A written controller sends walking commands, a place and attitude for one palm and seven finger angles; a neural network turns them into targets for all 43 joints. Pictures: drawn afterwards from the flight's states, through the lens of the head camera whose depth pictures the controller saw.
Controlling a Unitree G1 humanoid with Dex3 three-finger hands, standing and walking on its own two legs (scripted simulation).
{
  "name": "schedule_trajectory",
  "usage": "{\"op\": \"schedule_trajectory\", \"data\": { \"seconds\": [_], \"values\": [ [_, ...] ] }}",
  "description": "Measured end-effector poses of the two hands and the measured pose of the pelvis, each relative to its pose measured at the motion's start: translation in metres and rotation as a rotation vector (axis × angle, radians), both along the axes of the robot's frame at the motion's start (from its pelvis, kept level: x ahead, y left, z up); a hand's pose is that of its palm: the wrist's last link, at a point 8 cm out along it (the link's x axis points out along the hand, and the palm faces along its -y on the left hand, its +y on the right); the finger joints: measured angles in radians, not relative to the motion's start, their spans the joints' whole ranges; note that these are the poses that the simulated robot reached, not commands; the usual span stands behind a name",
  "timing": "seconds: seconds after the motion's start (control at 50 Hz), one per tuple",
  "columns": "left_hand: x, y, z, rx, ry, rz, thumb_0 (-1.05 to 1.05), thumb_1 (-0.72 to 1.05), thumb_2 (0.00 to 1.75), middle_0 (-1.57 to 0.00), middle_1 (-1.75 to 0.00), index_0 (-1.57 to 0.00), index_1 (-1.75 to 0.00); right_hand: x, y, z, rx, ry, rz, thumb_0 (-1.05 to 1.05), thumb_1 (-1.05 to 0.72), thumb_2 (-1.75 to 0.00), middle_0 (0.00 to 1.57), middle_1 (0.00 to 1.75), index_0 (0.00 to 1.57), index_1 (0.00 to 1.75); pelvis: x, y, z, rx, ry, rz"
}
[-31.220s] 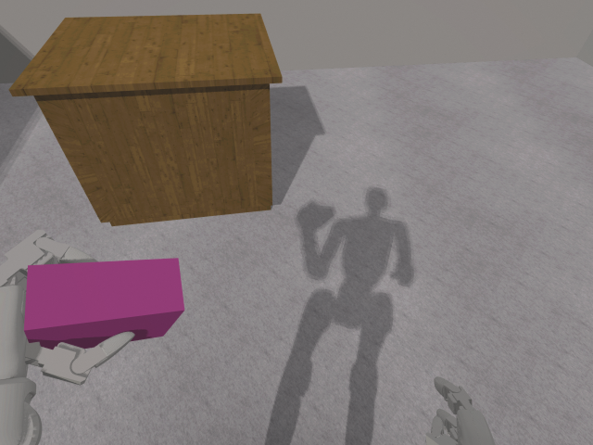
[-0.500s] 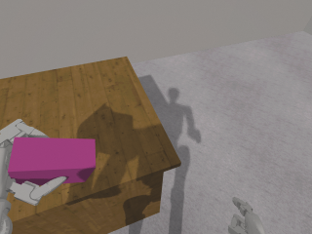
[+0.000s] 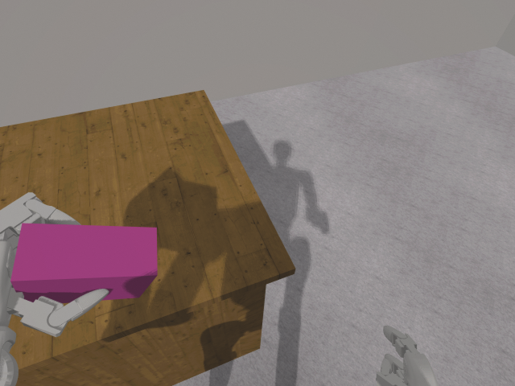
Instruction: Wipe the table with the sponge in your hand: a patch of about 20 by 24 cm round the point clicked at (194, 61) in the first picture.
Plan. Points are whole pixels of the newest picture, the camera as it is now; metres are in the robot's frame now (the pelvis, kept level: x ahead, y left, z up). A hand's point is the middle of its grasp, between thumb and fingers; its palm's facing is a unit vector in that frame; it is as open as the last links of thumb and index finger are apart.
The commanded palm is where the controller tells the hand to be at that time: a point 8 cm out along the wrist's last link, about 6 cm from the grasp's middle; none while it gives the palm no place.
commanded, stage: come to a stop and stand still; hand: left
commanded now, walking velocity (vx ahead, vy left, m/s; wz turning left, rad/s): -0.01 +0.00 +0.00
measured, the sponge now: (110, 266) +0.23 +0.19 +0.14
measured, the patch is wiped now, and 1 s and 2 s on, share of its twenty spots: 0.00 0.00 0.00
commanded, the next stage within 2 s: look again from close up in 0.96 s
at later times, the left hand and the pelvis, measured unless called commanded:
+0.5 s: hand out of the picture +0.23 +0.32 +0.17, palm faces +0.38 -0.84 -0.39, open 10.0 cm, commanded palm +0.16 +0.34 +0.18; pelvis +0.00 +0.06 +0.01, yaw -1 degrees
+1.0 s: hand out of the picture +0.21 +0.34 +0.16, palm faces +0.37 -0.86 -0.36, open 10.0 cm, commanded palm +0.15 +0.37 +0.18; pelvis -0.01 +0.10 +0.01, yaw -1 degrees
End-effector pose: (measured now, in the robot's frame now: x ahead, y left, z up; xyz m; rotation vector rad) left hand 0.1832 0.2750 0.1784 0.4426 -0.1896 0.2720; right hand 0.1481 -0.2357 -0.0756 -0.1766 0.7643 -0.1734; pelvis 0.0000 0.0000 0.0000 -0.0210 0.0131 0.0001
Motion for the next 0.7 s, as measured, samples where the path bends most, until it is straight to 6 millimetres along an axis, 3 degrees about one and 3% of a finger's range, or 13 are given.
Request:
{"op": "schedule_trajectory", "data": {
  "seconds": [0.04,0.08,0.14,0.26,0.34,0.52,0.7],
  "values": [
    [0.004,0.004,0.006,0.066,-0.006,-0.013,-0.01,-0.49,1.03,-0.75,-1.35,-0.75,-1.34,0.000,0.001,0.000,-0.013,-0.003,0.013,0.01,-0.90,-0.90,0.20,0.29,0.20,0.30,-0.001,0.000,0.000,-0.001,-0.003,0.000],
    [0.014,0.024,0.019,0.155,-0.068,-0.009,-0.01,-0.49,1.04,-0.75,-1.34,-0.75,-1.34,-0.003,0.002,0.000,-0.034,0.014,0.053,0.01,-0.90,-0.90,0.20,0.29,0.20,0.30,-0.005,-0.002,0.001,0.007,0.001,-0.002],
    [0.022,0.047,0.019,0.126,-0.097,0.061,-0.01,-0.49,1.04,-0.75,-1.34,-0.75,-1.34,-0.007,0.002,0.002,-0.035,0.000,0.073,0.01,-0.90,-0.90,0.20,0.29,0.20,0.30,-0.009,0.004,0.001,0.013,0.005,-0.026],
    [0.011,0.024,-0.005,0.033,-0.035,-0.039,-0.01,-0.49,1.04,-0.74,-1.35,-0.74,-1.35,-0.012,0.008,0.008,-0.047,-0.042,0.027,0.01,-0.90,-0.90,0.20,0.29,0.20,0.30,-0.011,0.027,0.001,0.018,0.000,-0.041],
    [0.003,0.030,-0.012,0.020,-0.006,-0.086,-0.01,-0.49,1.04,-0.75,-1.35,-0.75,-1.34,-0.012,0.026,0.011,-0.064,-0.033,0.014,0.01,-0.90,-0.90,0.20,0.29,0.20,0.30,-0.007,0.039,0.002,0.014,-0.003,-0.031],
    [0.003,0.087,0.002,0.018,-0.115,0.059,-0.01,-0.49,1.04,-0.75,-1.34,-0.75,-1.34,0.010,0.083,0.018,-0.034,-0.064,0.100,0.01,-0.90,-0.90,0.20,0.29,0.20,0.30,-0.003,0.066,0.006,0.001,-0.014,-0.019],
    [0.002,0.095,-0.007,-0.037,-0.110,0.014,-0.01,-0.49,1.04,-0.75,-1.35,-0.75,-1.35,0.031,0.119,0.032,-0.026,-0.132,0.152,0.01,-0.90,-0.90,0.20,0.30,0.21,0.30,-0.004,0.087,0.006,-0.007,-0.018,-0.016]
  ]
}}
